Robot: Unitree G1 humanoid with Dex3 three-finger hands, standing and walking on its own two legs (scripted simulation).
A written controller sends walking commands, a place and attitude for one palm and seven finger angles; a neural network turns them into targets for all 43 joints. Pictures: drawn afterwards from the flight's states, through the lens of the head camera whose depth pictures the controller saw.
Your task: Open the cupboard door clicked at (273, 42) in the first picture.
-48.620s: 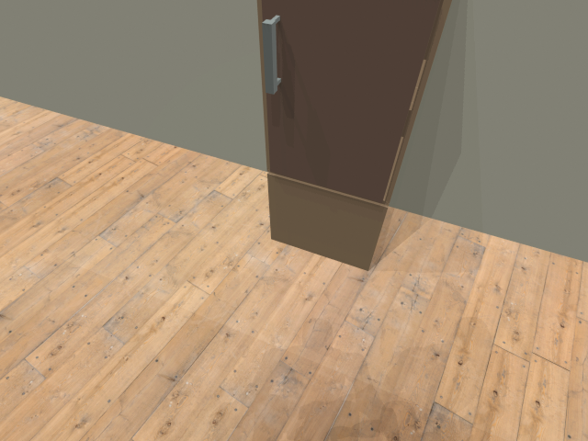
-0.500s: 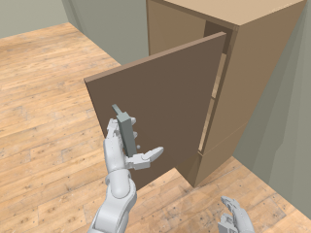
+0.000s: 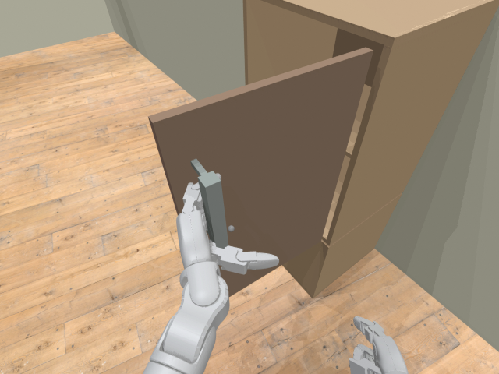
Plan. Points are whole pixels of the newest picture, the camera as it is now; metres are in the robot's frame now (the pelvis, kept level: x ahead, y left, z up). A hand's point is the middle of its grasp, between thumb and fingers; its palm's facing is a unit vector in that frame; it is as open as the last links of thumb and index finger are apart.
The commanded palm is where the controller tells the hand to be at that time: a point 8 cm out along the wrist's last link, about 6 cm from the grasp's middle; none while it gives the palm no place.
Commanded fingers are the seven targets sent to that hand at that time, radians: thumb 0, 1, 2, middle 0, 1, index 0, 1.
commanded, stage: slide the hand sideways off the handle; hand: left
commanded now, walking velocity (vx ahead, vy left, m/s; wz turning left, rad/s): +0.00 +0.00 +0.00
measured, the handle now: (209, 208) +0.35 +0.10 +0.10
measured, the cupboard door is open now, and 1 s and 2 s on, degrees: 86 89 89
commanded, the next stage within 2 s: draw the hand back to the body in 1.18 s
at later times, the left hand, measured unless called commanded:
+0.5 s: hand (225, 256) +0.26 +0.06 +0.10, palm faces -0.10 -0.99 -0.02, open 16.3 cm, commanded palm +0.23 +0.12 +0.09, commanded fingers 0.00 -0.50 0.30 -0.15 -0.30 -0.15 -0.30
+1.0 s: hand (185, 281) +0.22 +0.12 +0.09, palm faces -0.04 -1.00 -0.06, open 16.2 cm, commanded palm +0.19 +0.17 +0.09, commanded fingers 0.00 -0.50 0.30 -0.15 -0.30 -0.15 -0.30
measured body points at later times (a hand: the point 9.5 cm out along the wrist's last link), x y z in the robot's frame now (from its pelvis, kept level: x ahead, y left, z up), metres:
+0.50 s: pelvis +0.00 +0.01 +0.00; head -0.01 -0.01 +0.45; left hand +0.26 +0.12 +0.10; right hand +0.18 -0.20 -0.08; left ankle +0.01 +0.11 -0.72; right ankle +0.04 -0.10 -0.72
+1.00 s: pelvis +0.03 -0.01 -0.01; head +0.03 -0.03 +0.44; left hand +0.22 +0.17 +0.10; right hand +0.21 -0.23 -0.08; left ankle +0.01 +0.11 -0.72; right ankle +0.04 -0.10 -0.72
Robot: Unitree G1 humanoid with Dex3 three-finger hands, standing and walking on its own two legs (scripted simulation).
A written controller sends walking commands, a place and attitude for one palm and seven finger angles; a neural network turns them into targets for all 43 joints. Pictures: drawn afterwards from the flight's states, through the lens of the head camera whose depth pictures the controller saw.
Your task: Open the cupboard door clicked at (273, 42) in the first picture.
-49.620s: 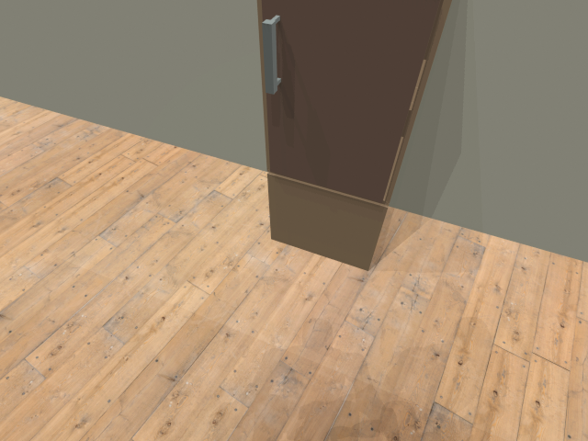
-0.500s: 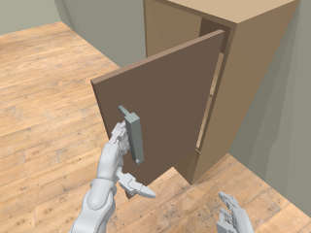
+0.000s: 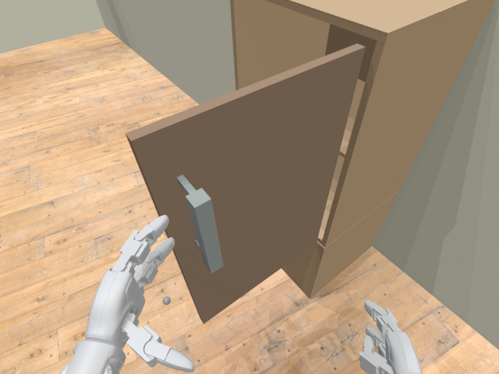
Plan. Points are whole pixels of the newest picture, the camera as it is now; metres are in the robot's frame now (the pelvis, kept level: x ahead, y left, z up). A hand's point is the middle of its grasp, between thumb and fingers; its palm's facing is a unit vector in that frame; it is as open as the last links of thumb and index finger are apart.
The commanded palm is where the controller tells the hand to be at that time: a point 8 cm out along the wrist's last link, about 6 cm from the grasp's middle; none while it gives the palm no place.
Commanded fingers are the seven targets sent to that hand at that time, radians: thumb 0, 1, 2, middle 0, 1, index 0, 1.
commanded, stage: slide the hand sideways off the handle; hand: left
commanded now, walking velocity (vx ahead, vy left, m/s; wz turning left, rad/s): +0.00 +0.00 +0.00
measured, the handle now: (199, 226) +0.31 +0.11 +0.10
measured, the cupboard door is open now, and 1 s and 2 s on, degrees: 89 89 89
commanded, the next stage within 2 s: draw the hand back to the body in 0.18 s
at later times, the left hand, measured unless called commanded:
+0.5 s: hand (131, 303) +0.18 +0.17 +0.11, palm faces -0.01 -1.00 -0.09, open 16.3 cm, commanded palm +0.15 +0.23 +0.12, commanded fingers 0.00 -0.50 0.30 -0.15 -0.30 -0.15 -0.30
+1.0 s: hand (65, 293) +0.18 +0.24 +0.13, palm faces +0.29 -0.91 -0.31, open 14.7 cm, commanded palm +0.14 +0.28 +0.16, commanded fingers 0.00 0.09 0.56 -0.17 -0.30 -0.17 -0.30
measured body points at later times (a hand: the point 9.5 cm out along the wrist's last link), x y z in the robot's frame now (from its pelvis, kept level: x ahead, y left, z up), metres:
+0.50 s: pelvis +0.00 +0.01 +0.00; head -0.01 +0.00 +0.44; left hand +0.18 +0.22 +0.12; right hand +0.18 -0.20 -0.07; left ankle -0.02 +0.12 -0.72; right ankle +0.01 -0.09 -0.72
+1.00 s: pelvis +0.00 +0.03 +0.01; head -0.02 +0.02 +0.46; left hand +0.16 +0.29 +0.15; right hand +0.19 -0.18 -0.05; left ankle -0.02 +0.12 -0.72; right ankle +0.01 -0.09 -0.72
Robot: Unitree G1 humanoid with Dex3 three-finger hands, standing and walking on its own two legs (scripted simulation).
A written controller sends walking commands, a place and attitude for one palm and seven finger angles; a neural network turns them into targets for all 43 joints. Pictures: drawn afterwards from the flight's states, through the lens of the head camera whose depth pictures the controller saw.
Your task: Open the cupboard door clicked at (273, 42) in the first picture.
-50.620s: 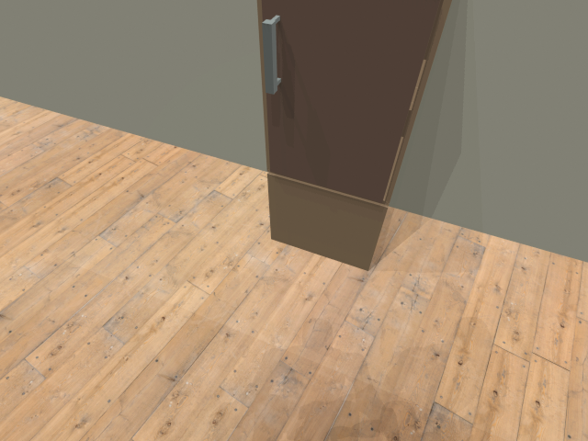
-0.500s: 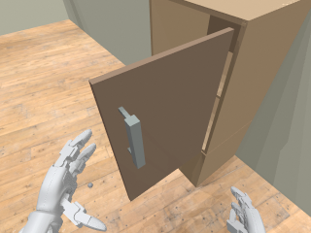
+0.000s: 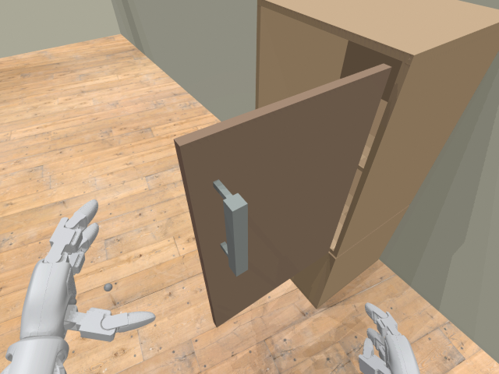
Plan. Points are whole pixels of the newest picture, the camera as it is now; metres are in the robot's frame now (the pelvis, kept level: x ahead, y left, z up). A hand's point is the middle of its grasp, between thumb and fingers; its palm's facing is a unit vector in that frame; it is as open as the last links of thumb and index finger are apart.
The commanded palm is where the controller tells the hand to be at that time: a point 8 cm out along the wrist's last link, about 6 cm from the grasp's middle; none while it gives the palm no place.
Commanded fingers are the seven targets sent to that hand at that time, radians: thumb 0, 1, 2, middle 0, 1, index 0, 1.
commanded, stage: draw the hand back to the body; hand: left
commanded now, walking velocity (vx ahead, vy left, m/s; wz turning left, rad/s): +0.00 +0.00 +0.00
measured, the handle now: (229, 229) +0.31 +0.08 +0.09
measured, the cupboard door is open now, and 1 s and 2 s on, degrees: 89 89 89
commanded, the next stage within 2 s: step back with the hand held close in 0.86 s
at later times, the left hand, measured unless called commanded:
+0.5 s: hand (68, 246) +0.21 +0.26 +0.16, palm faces +0.45 -0.79 -0.41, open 8.9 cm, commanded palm +0.16 +0.29 +0.18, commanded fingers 0.00 0.90 0.90 -0.20 -0.30 -0.20 -0.30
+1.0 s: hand (77, 250) +0.20 +0.24 +0.17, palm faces +0.45 -0.80 -0.40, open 7.4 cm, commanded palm +0.16 +0.28 +0.19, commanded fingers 0.00 0.90 0.90 -0.20 -0.30 -0.20 -0.30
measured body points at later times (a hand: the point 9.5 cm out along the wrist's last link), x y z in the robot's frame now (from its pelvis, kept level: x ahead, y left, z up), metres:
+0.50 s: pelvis +0.01 -0.01 +0.01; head +0.00 -0.02 +0.46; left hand +0.18 +0.30 +0.19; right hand +0.20 -0.22 -0.07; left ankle -0.02 +0.09 -0.73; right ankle +0.02 -0.12 -0.73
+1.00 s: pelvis +0.01 -0.02 +0.01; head -0.01 -0.04 +0.46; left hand +0.17 +0.28 +0.19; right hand +0.20 -0.24 -0.07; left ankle -0.01 +0.09 -0.73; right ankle +0.02 -0.12 -0.73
